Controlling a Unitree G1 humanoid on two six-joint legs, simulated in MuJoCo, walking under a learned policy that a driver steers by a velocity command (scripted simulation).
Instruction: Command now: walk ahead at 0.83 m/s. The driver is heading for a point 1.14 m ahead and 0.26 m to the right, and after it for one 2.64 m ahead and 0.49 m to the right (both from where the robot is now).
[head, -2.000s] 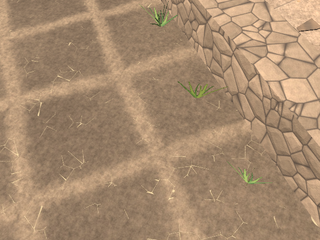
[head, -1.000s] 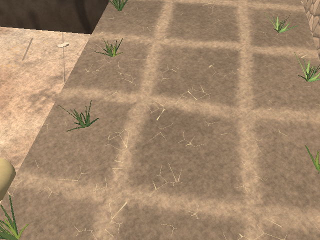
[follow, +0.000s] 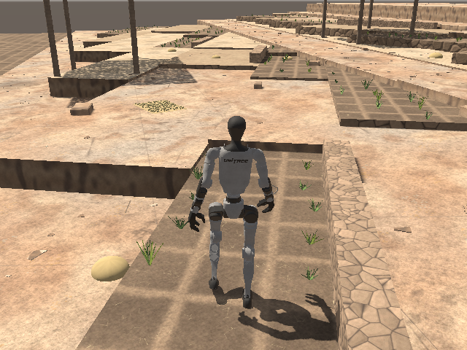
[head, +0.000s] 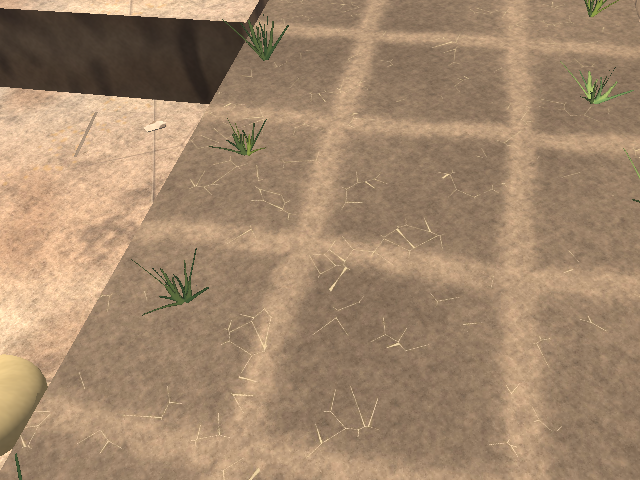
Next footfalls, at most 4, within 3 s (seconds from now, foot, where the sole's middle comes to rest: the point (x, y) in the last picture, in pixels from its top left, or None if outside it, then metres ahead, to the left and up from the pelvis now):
0.26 left None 0.39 0.12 -0.78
0.74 right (404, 460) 0.59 -0.07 -0.78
1.14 left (311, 431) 0.64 0.13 -0.78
1.56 right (485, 413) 0.70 -0.25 -0.78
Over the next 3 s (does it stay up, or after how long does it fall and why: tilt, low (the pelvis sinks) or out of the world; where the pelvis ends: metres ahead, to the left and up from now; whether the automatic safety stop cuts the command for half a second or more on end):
stays up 1.86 -0.44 -0.02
